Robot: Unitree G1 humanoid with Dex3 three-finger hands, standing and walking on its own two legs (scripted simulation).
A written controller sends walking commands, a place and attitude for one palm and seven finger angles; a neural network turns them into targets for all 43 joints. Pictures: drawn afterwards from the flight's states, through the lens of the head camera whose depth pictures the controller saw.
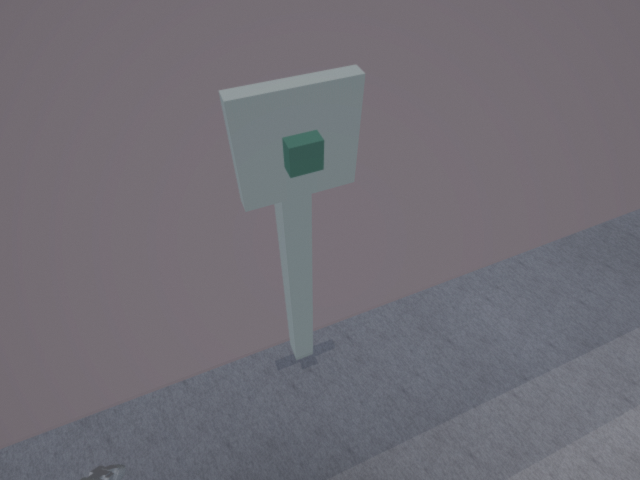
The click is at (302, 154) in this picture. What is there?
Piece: button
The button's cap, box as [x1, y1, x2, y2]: [282, 130, 323, 177]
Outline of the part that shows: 316,130 282,138 284,165 290,177 323,169 323,139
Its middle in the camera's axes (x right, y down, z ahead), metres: -0.03 -0.13 +0.60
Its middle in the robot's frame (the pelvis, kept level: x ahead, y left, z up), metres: +0.55 +0.06 +0.10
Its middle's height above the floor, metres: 0.87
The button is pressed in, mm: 0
